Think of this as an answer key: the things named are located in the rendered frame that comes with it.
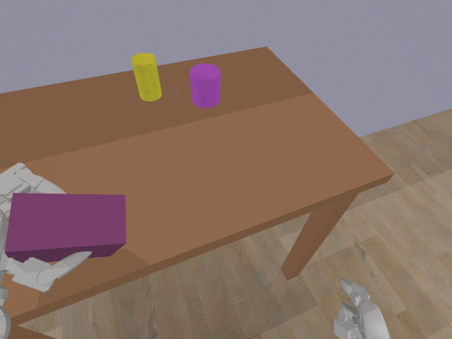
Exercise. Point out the sponge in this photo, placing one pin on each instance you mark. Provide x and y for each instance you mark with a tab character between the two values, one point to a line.
50	227

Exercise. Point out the left robot hand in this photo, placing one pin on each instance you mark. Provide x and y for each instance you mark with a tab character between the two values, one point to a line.
33	273

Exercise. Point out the right robot hand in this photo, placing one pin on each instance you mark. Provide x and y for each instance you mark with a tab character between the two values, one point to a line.
366	322

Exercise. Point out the table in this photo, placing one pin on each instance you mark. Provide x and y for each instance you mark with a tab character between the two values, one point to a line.
195	178

